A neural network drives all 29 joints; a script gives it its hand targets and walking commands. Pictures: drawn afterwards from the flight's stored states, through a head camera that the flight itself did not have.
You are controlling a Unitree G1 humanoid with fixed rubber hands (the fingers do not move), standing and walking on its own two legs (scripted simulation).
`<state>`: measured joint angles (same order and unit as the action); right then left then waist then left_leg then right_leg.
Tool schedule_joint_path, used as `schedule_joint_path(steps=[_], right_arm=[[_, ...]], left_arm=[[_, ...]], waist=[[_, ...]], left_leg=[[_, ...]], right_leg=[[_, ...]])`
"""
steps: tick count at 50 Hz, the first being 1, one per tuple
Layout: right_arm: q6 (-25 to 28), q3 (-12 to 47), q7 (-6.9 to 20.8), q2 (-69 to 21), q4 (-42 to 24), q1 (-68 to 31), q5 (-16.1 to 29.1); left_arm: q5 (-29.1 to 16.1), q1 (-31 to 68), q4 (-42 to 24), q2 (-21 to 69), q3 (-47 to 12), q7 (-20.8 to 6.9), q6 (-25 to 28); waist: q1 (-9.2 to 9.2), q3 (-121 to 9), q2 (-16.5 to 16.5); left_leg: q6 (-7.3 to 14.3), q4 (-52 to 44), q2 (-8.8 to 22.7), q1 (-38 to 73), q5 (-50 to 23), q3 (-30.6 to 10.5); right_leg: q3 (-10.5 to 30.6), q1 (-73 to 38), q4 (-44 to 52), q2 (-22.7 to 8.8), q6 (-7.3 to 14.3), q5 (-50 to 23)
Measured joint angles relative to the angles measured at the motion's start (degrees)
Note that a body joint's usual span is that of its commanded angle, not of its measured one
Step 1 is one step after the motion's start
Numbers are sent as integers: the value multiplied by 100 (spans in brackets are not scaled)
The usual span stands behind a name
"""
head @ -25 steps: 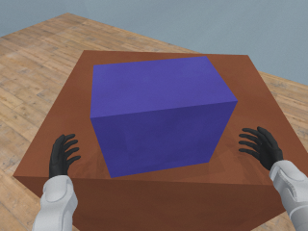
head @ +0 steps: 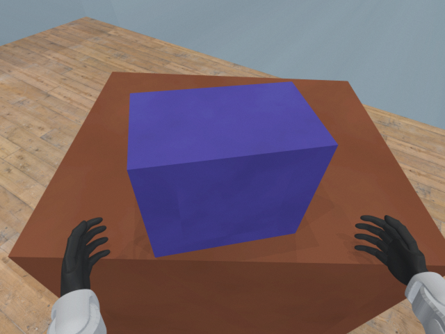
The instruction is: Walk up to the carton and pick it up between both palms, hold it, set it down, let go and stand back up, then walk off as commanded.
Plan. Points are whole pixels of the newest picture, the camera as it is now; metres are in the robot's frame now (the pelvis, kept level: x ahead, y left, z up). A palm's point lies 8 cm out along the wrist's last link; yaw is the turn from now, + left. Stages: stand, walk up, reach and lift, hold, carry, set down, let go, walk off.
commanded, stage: set down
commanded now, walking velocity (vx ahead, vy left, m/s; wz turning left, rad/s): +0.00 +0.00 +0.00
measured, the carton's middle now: (222, 171) +0.41 +0.03 +0.09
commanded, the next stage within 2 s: none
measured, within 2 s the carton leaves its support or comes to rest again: neither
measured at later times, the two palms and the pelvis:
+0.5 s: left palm (81, 297) +0.18 +0.23 +0.05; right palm (412, 283) +0.23 -0.28 +0.04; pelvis +0.00 +0.00 +0.00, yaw +0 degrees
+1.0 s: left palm (90, 301) +0.19 +0.23 +0.01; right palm (412, 295) +0.22 -0.28 +0.02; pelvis +0.00 +0.00 +0.00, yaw +0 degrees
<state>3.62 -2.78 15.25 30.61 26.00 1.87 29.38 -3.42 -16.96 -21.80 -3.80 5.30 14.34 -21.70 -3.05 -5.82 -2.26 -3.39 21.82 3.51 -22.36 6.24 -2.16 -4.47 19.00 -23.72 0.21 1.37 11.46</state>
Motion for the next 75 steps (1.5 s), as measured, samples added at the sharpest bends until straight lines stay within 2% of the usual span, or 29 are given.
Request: schedule_joint_path(steps=[11,20,38,48,75], right_arm=[[32,-41,2,0,-573,665,-14],[30,-44,2,0,-657,791,-143],[-172,-44,-10,0,-656,968,-550],[-256,59,-130,0,-657,1010,-756],[-386,98,-592,-317,-657,991,-1283]], left_arm=[[-1,-462,-203,-1,-95,14,136],[-1,-548,-116,-1,-95,-78,148],[-2,-386,585,-74,-96,-372,161],[-2,-214,1159,-217,-96,-532,231],[-2,-69,1777,-610,-73,-1071,440]], waist=[[44,0,-26],[44,-1,-96],[51,-1,-110],[50,-1,-109],[50,-2,-45]], left_leg=[[0,0,0,0,0,0],[0,0,0,0,0,0],[0,0,0,0,12,1],[0,0,0,16,31,36],[0,0,-4,368,84,48]], right_leg=[[0,0,0,0,0,1],[0,0,0,0,0,0],[1,0,0,0,0,13],[37,-1,0,-1,0,20],[50,-351,0,-5,-9,79]])
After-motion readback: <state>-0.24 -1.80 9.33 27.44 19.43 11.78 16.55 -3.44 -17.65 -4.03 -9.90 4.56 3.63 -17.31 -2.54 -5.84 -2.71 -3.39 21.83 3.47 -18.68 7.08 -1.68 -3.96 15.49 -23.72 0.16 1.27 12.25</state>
